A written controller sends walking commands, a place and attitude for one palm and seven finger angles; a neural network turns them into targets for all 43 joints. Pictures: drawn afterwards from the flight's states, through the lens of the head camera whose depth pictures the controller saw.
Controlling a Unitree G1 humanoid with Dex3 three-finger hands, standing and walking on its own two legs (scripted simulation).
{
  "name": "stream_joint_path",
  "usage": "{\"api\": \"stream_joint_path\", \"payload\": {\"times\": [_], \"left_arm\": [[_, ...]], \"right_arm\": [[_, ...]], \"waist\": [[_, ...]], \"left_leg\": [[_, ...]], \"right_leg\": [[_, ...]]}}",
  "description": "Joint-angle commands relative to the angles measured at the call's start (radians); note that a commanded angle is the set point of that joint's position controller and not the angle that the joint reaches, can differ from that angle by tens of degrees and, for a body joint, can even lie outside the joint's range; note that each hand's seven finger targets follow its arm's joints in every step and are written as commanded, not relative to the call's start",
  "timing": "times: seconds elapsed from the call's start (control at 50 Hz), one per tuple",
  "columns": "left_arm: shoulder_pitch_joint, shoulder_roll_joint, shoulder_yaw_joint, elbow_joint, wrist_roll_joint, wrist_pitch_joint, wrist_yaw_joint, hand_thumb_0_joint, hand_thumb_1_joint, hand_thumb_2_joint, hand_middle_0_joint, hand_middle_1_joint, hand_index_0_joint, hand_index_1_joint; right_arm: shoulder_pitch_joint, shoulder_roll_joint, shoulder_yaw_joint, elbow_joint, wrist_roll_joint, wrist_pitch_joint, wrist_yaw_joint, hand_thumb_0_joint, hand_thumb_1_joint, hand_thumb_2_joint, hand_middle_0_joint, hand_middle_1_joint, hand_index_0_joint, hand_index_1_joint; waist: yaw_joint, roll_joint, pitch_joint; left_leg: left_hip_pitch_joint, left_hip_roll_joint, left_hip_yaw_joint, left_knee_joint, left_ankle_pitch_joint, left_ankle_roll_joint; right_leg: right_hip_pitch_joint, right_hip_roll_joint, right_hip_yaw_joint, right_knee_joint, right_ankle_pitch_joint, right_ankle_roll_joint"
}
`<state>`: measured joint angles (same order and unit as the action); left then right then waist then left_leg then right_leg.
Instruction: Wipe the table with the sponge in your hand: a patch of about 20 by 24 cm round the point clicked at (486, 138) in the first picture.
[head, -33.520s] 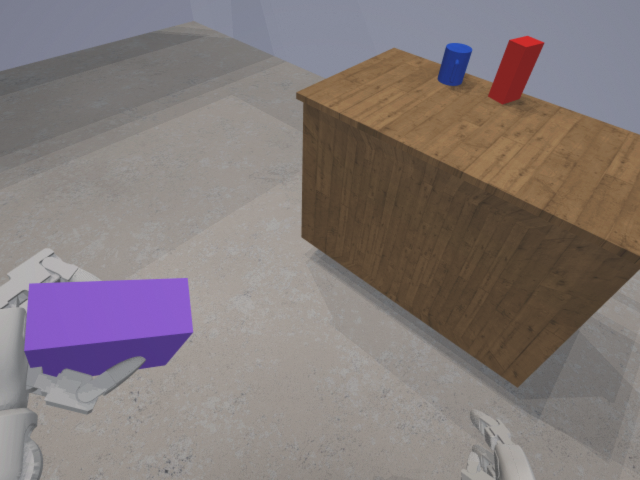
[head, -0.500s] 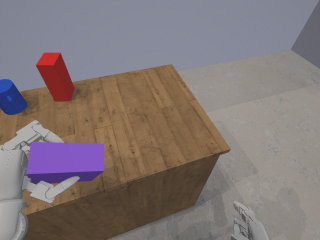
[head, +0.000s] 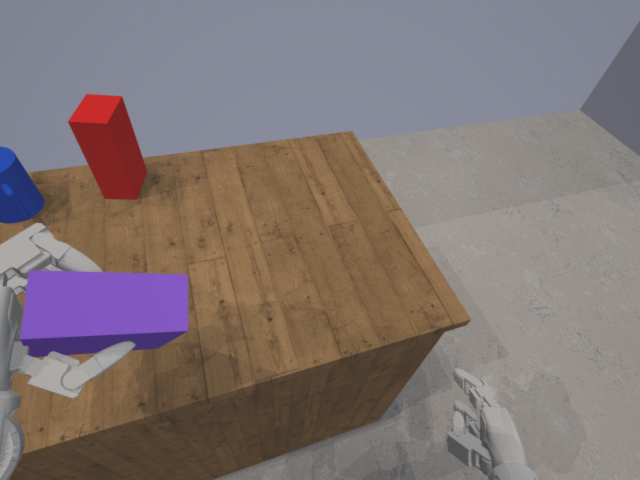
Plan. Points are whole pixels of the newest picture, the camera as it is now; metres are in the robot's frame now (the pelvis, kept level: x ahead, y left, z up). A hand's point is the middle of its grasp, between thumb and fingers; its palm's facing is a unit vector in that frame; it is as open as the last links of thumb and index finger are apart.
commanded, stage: come to a stop and stand still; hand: left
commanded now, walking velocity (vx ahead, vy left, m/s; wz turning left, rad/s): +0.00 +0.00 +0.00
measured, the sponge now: (128, 316) +0.23 +0.22 +0.12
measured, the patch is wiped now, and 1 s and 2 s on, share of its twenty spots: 0.00 0.00 0.00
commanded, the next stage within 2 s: look again from close up in 0.02 s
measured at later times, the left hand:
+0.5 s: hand (69, 326) +0.20 +0.25 +0.16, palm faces +0.34 -0.85 -0.40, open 9.6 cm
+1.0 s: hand (50, 345) +0.19 +0.26 +0.15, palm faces +0.49 -0.57 -0.66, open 9.6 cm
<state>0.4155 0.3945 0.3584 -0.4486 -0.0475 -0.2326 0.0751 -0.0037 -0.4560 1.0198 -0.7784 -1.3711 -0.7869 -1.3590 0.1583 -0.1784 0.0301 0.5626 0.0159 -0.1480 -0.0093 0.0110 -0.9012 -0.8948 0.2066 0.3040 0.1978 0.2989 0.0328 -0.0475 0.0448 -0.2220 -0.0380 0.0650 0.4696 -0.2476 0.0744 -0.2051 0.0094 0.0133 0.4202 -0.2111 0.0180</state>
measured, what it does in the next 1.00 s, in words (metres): shifts its weight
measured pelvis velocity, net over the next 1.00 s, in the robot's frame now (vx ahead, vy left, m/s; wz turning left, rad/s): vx -0.04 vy -0.06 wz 0.09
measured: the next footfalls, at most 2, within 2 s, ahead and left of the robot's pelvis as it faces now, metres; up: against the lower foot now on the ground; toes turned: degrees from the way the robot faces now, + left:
none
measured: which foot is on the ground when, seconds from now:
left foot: down 0.00-1.00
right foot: down 0.00-1.00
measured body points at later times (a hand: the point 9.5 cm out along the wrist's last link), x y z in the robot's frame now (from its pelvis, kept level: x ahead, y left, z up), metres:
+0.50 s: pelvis -0.02 +0.00 +0.00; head +0.00 +0.02 +0.45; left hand +0.18 +0.29 +0.18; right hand +0.15 -0.22 -0.07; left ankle +0.00 +0.06 -0.74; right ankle +0.01 -0.13 -0.74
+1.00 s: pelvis -0.04 -0.06 -0.02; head -0.03 -0.07 +0.43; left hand +0.15 +0.28 +0.19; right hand +0.19 -0.26 -0.10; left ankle +0.00 +0.06 -0.74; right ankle +0.00 -0.13 -0.74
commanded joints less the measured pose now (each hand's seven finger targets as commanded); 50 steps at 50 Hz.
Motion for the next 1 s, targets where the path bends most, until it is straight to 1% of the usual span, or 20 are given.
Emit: {"api": "stream_joint_path", "payload": {"times": [0.0, 0.22, 0.44, 0.46, 0.48, 0.5, 0.52, 0.54, 0.56, 0.6, 0.66, 0.7, 0.74, 0.76, 0.8, 0.84, 0.86, 0.9, 0.94, 0.98], "left_arm": [[-0.111, 0.143, 0.099, -0.279, -0.015, -0.076, 0.027, 0.0, 0.1, 1.3, -1.2, -1.6, -1.2, -1.6], [-0.096, 0.13, 0.094, -0.207, -0.009, -0.058, 0.036, 0.0, 0.1, 1.3, -1.2, -1.6, -1.2, -1.6], [-0.069, 0.146, 0.106, -0.245, -0.002, -0.074, 0.037, 0.0, 0.1, 1.3, -1.2, -1.6, -1.2, -1.6], [-0.982, 0.928, 0.351, -0.605, 0.034, -0.195, 0.051, 0.0, 0.1, 1.3, -1.2, -1.6, -1.2, -1.6], [-0.678, 0.412, 0.293, -0.018, 0.139, 0.019, -0.002, 0.0, 0.1, 1.3, -1.2, -1.6, -1.2, -1.6], [-0.514, 0.315, 0.123, 0.035, 0.081, 0.04, -0.012, 0.0, 0.1, 1.3, -1.2, -1.6, -1.2, -1.6], [-0.408, 0.291, 0.164, 0.014, 0.078, 0.072, -0.016, 0.0, 0.1, 1.3, -1.2, -1.6, -1.2, -1.6], [-0.41, 0.162, 0.063, -0.034, 0.01, 0.123, -0.052, 0.0, 0.1, 1.3, -1.2, -1.6, -1.2, -1.6], [-0.319, 0.138, 0.077, 0.032, -0.044, 0.191, -0.075, 0.0, 0.1, 1.3, -1.2, -1.6, -1.2, -1.6], [-0.21, 0.16, 0.042, -0.072, -0.042, 0.272, -0.108, 0.0, 0.1, 1.3, -1.2, -1.6, -1.2, -1.6], [-0.171, 0.221, 0.001, -0.158, 0.109, 0.327, -0.098, 0.0, 0.1, 1.3, -1.2, -1.6, -1.2, -1.6], [-0.192, 0.274, 0.058, -0.164, 0.155, 0.278, -0.06, 0.0, 0.1, 1.3, -1.2, -1.6, -1.2, -1.6], [-0.261, 0.323, 0.143, -0.179, 0.139, 0.201, -0.017, 0.0, 0.1, 1.3, -1.2, -1.6, -1.2, -1.6], [-0.349, 0.42, 0.227, -0.218, 0.128, 0.162, 0.007, 0.0, 0.1, 1.3, -1.2, -1.6, -1.2, -1.6], [-0.415, 0.371, 0.197, -0.143, 0.135, 0.102, 0.044, 0.0, 0.1, 1.3, -1.2, -1.6, -1.2, -1.6], [-0.468, 0.386, 0.181, -0.1, 0.166, 0.08, 0.073, 0.0, 0.1, 1.3, -1.2, -1.6, -1.2, -1.6], [-0.518, 0.418, 0.177, -0.092, 0.193, 0.091, 0.08, 0.0, 0.1, 1.3, -1.2, -1.6, -1.2, -1.6], [-0.498, 0.397, 0.115, 0.001, 0.23, 0.141, 0.065, 0.0, 0.1, 1.3, -1.2, -1.6, -1.2, -1.6], [-0.482, 0.397, 0.045, 0.053, 0.254, 0.222, 0.018, 0.0, 0.1, 1.3, -1.2, -1.6, -1.2, -1.6], [-0.48, 0.392, -0.011, 0.075, 0.267, 0.295, -0.04, 0.0, 0.1, 1.3, -1.2, -1.6, -1.2, -1.6]], "right_arm": [[-0.046, -0.139, -0.058, -0.151, -0.001, -0.045, -0.021, 0.0, -0.9, -0.9, 0.2, 0.3, 0.2, 0.3], [-0.044, -0.144, -0.06, -0.147, -0.002, -0.033, -0.028, 0.0, -0.9, -0.9, 0.2, 0.3, 0.2, 0.3], [-0.047, -0.151, -0.064, -0.149, 0.001, -0.043, -0.031, 0.0, -0.9, -0.9, 0.2, 0.3, 0.2, 0.3], [0.16, -0.261, 0.104, -0.275, 0.081, 0.0, -0.102, 0.0, -0.9, -0.9, 0.2, 0.3, 0.2, 0.3], [-0.073, -0.129, -0.059, -0.074, -0.039, -0.032, -0.079, 0.0, -0.9, -0.9, 0.2, 0.3, 0.2, 0.3], [-0.037, -0.197, -0.062, -0.089, -0.046, -0.046, -0.017, 0.0, -0.9, -0.9, 0.2, 0.3, 0.2, 0.3], [-0.008, -0.232, -0.09, -0.078, -0.028, -0.026, -0.004, 0.0, -0.9, -0.9, 0.2, 0.3, 0.2, 0.3], [-0.065, -0.209, -0.072, -0.103, -0.023, -0.028, -0.008, 0.0, -0.9, -0.9, 0.2, 0.3, 0.2, 0.3], [-0.083, -0.206, -0.064, -0.093, 0.003, -0.024, -0.005, 0.0, -0.9, -0.9, 0.2, 0.3, 0.2, 0.3], [-0.102, -0.221, -0.061, -0.098, 0.004, -0.016, 0.004, 0.0, -0.9, -0.9, 0.2, 0.3, 0.2, 0.3], [-0.164, -0.204, -0.032, -0.143, 0.017, 0.023, 0.02, 0.0, -0.9, -0.9, 0.2, 0.3, 0.2, 0.3], [-0.161, -0.206, -0.036, -0.15, -0.002, 0.036, 0.006, 0.0, -0.9, -0.9, 0.2, 0.3, 0.2, 0.3], [-0.167, -0.197, -0.038, -0.146, -0.014, 0.032, -0.019, 0.0, -0.9, -0.9, 0.2, 0.3, 0.2, 0.3], [-0.172, -0.197, -0.038, -0.136, -0.012, 0.029, -0.031, 0.0, -0.9, -0.9, 0.2, 0.3, 0.2, 0.3], [-0.161, -0.168, -0.04, -0.104, -0.021, 0.02, -0.043, 0.0, -0.9, -0.9, 0.2, 0.3, 0.2, 0.3], [-0.144, -0.175, -0.045, -0.078, -0.024, 0.019, -0.051, 0.0, -0.9, -0.9, 0.2, 0.3, 0.2, 0.3], [-0.144, -0.174, -0.04, -0.076, -0.02, 0.019, -0.051, 0.0, -0.9, -0.9, 0.2, 0.3, 0.2, 0.3], [-0.137, -0.176, -0.042, -0.067, -0.026, 0.025, -0.056, 0.0, -0.9, -0.9, 0.2, 0.3, 0.2, 0.3], [-0.154, -0.186, -0.034, -0.082, -0.016, 0.043, -0.069, 0.0, -0.9, -0.9, 0.2, 0.3, 0.2, 0.3], [-0.175, -0.19, -0.028, -0.105, 0.0, 0.056, -0.08, 0.0, -0.9, -0.9, 0.2, 0.3, 0.2, 0.3]], "waist": [[-0.011, 0.147, -0.188], [-0.011, 0.102, -0.154], [-0.011, 0.118, -0.147], [-0.093, 0.417, -0.167], [0.042, 0.32, -0.208], [-0.014, 0.228, -0.13], [0.016, 0.212, -0.281], [0.036, 0.23, -0.298], [0.037, 0.217, -0.286], [0.066, 0.15, -0.262], [0.043, 0.112, -0.154], [0.017, 0.027, -0.107], [0.007, -0.039, -0.138], [0.018, -0.007, -0.157], [0.014, 0.035, -0.163], [0.005, 0.154, -0.163], [0.0, 0.228, -0.152], [-0.005, 0.266, -0.17], [-0.003, 0.27, -0.15], [-0.002, 0.205, -0.138]], "left_leg": [[0.044, 0.14, -0.113, -0.103, 0.268, -0.082], [-0.002, 0.133, -0.123, -0.144, 0.117, -0.074], [-0.049, 0.129, -0.136, -0.171, -0.013, -0.056], [-0.285, 0.144, -0.215, -0.193, -0.285, -0.007], [0.035, 0.096, -0.152, -0.129, -0.007, -0.145], [0.044, 0.083, -0.193, -0.121, 0.244, -0.183], [0.189, 0.12, -0.195, -0.064, 0.361, -0.166], [0.206, 0.094, -0.17, -0.051, 0.335, -0.149], [0.22, 0.099, -0.162, -0.051, 0.311, -0.144], [0.152, 0.086, -0.133, -0.039, 0.335, -0.126], [0.041, 0.072, -0.115, -0.064, 0.126, -0.085], [-0.02, 0.066, -0.125, -0.07, -0.006, -0.066], [-0.037, 0.055, -0.131, -0.05, -0.114, -0.051], [-0.037, 0.048, -0.121, -0.045, -0.161, -0.047], [-0.03, 0.042, -0.115, -0.023, -0.193, -0.051], [-0.039, 0.031, -0.105, 0.0, -0.243, -0.051], [-0.036, 0.024, -0.092, 0.009, -0.253, -0.048], [-0.048, 0.015, -0.078, 0.03, -0.199, -0.047], [-0.07, 0.008, -0.059, 0.041, -0.167, -0.046], [-0.079, 0.008, -0.046, 0.059, -0.125, -0.044]], "right_leg": [[0.098, -0.046, 0.037, -0.012, 0.244, -0.031], [0.105, -0.046, 0.049, -0.049, 0.189, -0.029], [0.127, -0.042, 0.046, -0.053, 0.123, -0.026], [0.294, 0.064, -0.005, 0.159, -0.063, 0.041], [-0.007, 0.044, -0.046, 0.158, 0.009, -0.063], [-0.09, 0.038, -0.094, 0.106, 0.012, -0.063], [-0.136, 0.046, -0.079, 0.133, 0.058, -0.047], [-0.135, 0.026, -0.068, 0.122, 0.035, -0.046], [-0.131, 0.034, -0.067, 0.119, 0.039, -0.049], [-0.059, 0.014, -0.099, 0.097, 0.124, -0.048], [-0.066, 0.031, -0.085, 0.097, 0.071, -0.049], [-0.097, 0.032, -0.083, 0.091, -0.007, -0.044], [-0.134, 0.035, -0.076, 0.088, -0.094, -0.031], [-0.139, 0.037, -0.058, 0.08, -0.138, -0.029], [-0.15, 0.033, -0.048, 0.072, -0.178, -0.031], [-0.17, 0.022, -0.032, 0.065, -0.201, -0.033], [-0.18, 0.017, -0.017, 0.051, -0.211, -0.038], [-0.152, 0.0, -0.001, 0.036, -0.199, -0.043], [-0.134, -0.021, 0.031, 0.001, -0.233, -0.042], [-0.112, -0.041, 0.085, -0.044, -0.295, -0.039]]}}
